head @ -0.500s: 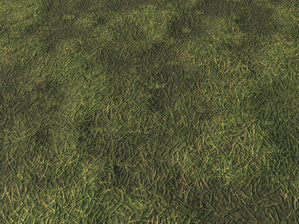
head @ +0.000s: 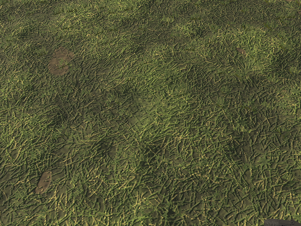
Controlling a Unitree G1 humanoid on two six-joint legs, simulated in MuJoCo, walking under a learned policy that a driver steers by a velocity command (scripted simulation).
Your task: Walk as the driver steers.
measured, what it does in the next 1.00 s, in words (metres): walks ahead, turning right: right foot, then left foot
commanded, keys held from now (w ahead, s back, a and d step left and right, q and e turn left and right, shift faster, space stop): w+q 0.04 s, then w+e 0.68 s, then w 0.28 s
